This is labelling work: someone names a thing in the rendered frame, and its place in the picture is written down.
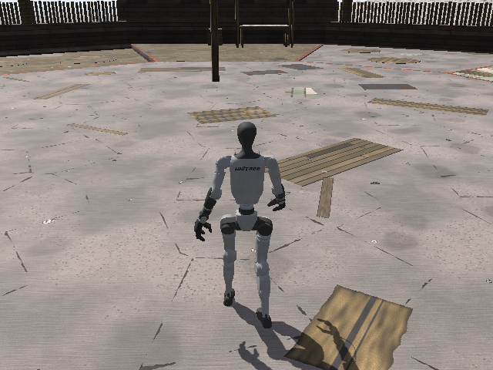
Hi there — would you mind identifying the robot right upper arm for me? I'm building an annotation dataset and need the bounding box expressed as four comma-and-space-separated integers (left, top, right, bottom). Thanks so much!
263, 155, 283, 195

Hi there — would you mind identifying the robot right shin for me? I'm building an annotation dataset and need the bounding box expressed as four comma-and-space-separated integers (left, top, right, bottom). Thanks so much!
257, 262, 270, 318

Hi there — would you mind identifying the robot left forearm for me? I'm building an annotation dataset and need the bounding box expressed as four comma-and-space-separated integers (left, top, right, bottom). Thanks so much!
197, 187, 216, 224

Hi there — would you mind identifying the left robot foot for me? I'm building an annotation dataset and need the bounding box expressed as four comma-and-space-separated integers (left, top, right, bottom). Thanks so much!
223, 288, 235, 306

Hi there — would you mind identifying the right robot hand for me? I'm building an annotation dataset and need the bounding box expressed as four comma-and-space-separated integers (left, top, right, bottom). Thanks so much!
267, 198, 286, 211

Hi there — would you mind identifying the robot left upper arm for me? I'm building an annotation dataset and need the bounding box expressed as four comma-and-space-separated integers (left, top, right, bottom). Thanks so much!
210, 156, 231, 200

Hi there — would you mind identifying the robot right forearm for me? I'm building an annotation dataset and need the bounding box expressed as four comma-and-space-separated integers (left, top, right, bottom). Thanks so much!
274, 184, 285, 204

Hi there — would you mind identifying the left robot hand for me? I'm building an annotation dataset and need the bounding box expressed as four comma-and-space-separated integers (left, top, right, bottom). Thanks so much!
194, 219, 212, 241

